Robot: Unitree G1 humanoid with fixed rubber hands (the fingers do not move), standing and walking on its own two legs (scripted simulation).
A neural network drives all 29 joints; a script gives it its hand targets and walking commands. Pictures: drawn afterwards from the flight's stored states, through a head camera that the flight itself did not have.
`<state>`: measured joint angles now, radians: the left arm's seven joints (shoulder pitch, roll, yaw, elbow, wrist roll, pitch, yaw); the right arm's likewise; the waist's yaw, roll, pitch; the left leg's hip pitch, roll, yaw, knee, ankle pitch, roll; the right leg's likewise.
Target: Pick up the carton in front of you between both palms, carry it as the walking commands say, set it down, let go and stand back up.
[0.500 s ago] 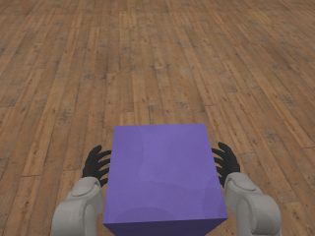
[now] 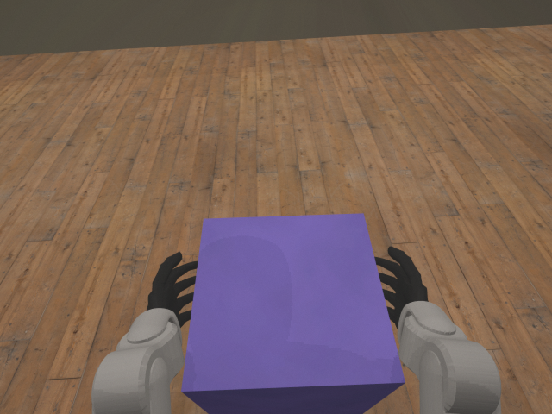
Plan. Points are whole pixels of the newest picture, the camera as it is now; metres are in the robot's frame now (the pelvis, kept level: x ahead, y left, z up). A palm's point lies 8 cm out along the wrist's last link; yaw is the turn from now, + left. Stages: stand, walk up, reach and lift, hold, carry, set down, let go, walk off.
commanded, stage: carry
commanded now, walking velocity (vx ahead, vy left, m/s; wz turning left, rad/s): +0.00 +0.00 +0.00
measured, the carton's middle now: (286, 325) +0.24 +0.00 +0.02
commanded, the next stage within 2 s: hold in 1.46 s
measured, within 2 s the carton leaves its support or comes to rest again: neither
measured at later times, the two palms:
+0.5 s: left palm (159, 332) +0.22 +0.16 +0.07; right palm (400, 320) +0.22 -0.14 +0.07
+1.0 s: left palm (166, 341) +0.22 +0.17 +0.02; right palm (383, 330) +0.23 -0.13 +0.02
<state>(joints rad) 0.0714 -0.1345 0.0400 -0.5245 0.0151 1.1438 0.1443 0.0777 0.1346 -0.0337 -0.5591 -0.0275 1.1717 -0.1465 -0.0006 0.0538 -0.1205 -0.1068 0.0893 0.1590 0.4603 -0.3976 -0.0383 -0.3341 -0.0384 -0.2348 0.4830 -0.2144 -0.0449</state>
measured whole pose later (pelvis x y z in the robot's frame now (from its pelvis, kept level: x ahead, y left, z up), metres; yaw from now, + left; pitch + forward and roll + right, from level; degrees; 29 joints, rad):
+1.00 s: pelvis -0.05 +0.01 +0.00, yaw +0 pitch +1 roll +0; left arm -0.13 -0.13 0.13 0.13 0.20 0.70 0.05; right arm -0.12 0.13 -0.12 0.11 -0.20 0.71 -0.04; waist 0.00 0.01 -0.06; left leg -0.15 0.04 0.16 0.50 -0.37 0.01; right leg -0.36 -0.09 -0.22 0.49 -0.15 -0.03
